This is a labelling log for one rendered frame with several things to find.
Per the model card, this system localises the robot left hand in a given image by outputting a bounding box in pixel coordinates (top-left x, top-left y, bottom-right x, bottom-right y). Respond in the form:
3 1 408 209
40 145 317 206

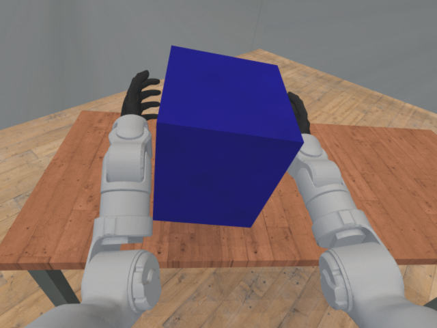
121 70 161 121

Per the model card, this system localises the right robot forearm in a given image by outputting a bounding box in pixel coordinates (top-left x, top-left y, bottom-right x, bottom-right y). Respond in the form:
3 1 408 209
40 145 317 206
287 134 404 291

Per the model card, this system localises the robot right upper arm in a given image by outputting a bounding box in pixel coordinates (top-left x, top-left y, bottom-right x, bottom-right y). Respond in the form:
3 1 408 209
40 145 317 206
319 242 437 328

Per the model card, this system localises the left robot forearm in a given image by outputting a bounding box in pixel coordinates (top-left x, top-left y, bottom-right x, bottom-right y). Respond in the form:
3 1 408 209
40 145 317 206
81 114 153 298

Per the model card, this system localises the table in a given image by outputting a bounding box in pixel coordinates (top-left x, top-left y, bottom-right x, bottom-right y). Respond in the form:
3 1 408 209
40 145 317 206
0 111 437 311

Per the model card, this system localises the robot right hand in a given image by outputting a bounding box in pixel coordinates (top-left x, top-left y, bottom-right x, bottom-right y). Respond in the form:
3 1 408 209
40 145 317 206
287 92 311 134

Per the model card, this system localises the carton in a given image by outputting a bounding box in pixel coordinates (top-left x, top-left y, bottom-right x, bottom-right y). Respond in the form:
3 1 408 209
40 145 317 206
153 45 304 228

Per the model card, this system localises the robot left upper arm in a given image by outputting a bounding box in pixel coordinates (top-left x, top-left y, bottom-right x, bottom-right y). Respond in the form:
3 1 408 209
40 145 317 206
23 249 161 328

